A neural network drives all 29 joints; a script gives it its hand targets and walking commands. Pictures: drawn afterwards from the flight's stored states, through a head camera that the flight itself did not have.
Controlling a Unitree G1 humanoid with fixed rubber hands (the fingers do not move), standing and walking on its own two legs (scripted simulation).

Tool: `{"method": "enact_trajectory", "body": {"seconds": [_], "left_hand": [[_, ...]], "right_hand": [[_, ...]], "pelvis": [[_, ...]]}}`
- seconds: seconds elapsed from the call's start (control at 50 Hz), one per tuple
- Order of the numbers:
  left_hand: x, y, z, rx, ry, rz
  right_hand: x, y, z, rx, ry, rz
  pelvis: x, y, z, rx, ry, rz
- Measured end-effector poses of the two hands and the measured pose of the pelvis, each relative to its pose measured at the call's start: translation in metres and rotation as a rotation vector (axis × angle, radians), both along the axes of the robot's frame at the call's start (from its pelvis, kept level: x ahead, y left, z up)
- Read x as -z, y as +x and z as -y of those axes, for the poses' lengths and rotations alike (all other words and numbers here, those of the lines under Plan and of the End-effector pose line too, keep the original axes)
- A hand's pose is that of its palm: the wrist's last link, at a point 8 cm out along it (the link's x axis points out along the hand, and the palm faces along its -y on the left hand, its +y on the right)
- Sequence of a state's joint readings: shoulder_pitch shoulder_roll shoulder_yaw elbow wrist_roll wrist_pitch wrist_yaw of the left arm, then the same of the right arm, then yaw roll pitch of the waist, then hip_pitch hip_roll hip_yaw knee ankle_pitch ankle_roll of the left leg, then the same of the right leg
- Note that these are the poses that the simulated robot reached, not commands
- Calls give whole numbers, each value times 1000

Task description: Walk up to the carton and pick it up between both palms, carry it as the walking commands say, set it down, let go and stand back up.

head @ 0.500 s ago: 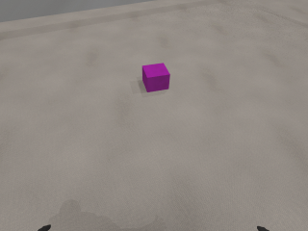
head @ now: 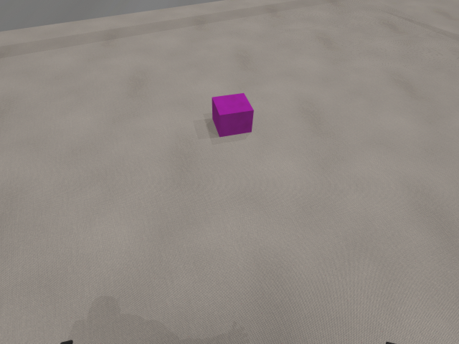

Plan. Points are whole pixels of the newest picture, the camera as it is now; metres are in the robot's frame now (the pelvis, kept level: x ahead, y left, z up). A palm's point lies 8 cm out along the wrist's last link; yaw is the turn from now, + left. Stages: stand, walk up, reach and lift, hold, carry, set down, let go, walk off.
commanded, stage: stand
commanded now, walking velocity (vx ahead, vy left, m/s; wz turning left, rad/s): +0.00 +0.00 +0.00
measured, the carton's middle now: (231, 114) +1.68 -0.04 -0.69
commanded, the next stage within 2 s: walk up in 0.62 s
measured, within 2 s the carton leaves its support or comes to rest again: neither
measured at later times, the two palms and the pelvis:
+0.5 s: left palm out of the picture +0.11 +0.31 -0.10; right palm out of the picture +0.10 -0.31 -0.10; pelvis +0.01 +0.00 +0.00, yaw +0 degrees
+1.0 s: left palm out of the picture +0.08 +0.27 -0.12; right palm out of the picture +0.11 -0.32 -0.13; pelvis +0.03 -0.02 -0.01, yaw +0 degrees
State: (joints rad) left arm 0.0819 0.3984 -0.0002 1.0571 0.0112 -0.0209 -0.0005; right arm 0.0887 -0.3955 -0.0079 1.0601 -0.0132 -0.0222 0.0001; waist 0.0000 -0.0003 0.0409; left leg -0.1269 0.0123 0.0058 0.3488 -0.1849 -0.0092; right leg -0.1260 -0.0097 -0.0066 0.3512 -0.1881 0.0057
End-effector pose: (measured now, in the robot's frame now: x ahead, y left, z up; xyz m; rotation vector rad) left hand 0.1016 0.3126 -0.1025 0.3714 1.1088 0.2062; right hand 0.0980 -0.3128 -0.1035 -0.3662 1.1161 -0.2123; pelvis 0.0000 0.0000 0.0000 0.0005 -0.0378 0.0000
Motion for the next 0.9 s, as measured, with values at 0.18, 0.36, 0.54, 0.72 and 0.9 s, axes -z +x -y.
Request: {"method": "enact_trajectory", "body": {"seconds": [0.18,0.36,0.54,0.72,0.9], "left_hand": [[0,2,-1,-4,1,-2],[-1,4,-1,-7,2,-3],[-1,6,-2,-9,3,-4],[-1,7,-2,-11,4,-5],[0,12,13,-19,-48,-6]], "right_hand": [[0,3,0,1,-1,-3],[0,5,0,2,-3,-4],[-1,7,1,3,-4,-6],[-1,9,1,3,-5,-7],[6,-6,5,30,11,-69]], "pelvis": [[0,3,0,-1,0,-1],[-1,5,0,-2,0,-2],[-1,7,0,-3,0,-2],[-1,9,0,-4,0,-3],[-1,16,8,-11,-10,-36]]}}
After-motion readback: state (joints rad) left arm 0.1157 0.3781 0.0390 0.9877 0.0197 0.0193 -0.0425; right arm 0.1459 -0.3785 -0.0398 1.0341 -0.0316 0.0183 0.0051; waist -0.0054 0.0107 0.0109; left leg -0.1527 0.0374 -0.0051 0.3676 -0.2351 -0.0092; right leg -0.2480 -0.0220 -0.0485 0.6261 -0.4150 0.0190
